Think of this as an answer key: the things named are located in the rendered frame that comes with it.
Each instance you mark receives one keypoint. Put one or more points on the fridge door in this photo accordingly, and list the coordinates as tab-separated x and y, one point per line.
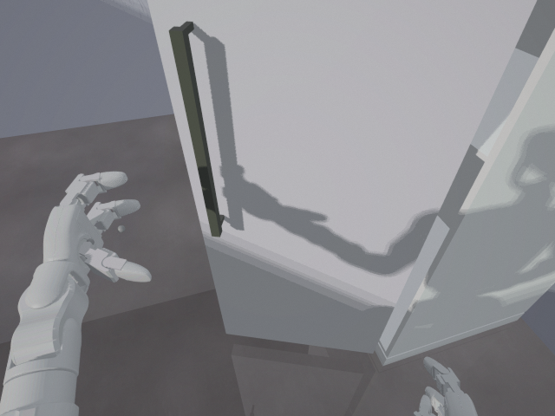
335	129

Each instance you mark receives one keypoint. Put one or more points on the robot right hand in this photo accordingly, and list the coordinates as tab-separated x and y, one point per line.
455	402

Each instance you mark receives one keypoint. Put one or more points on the handle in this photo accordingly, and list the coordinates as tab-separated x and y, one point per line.
189	89

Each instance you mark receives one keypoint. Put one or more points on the left robot forearm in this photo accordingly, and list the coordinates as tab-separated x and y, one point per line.
44	360

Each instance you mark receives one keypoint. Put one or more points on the robot left hand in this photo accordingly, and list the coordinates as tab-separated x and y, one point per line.
68	229

